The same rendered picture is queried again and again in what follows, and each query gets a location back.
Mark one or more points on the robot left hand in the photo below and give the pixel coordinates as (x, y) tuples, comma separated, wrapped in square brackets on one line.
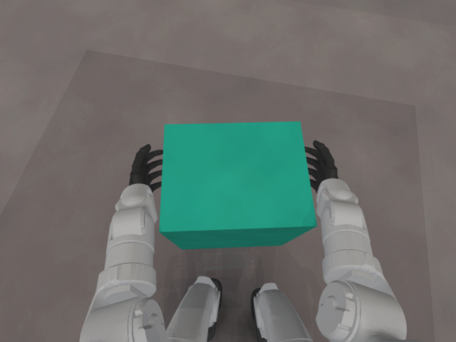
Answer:
[(140, 168)]

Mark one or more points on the carton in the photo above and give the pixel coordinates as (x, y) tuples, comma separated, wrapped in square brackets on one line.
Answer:
[(235, 185)]

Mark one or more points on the right robot thigh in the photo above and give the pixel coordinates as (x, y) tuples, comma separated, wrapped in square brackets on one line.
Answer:
[(275, 313)]

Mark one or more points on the robot left forearm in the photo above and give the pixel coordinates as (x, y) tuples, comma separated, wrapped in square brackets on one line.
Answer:
[(128, 271)]

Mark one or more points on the robot left upper arm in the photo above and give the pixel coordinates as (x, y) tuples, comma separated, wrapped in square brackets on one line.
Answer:
[(137, 319)]

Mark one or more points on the robot right hand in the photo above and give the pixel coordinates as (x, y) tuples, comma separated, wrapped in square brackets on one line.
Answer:
[(324, 164)]

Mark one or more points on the robot right upper arm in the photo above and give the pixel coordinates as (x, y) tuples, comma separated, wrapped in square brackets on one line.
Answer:
[(351, 312)]

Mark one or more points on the robot left foot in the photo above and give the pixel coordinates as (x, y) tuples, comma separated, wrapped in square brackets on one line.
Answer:
[(211, 329)]

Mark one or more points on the robot right forearm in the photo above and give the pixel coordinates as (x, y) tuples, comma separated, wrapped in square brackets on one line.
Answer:
[(347, 246)]

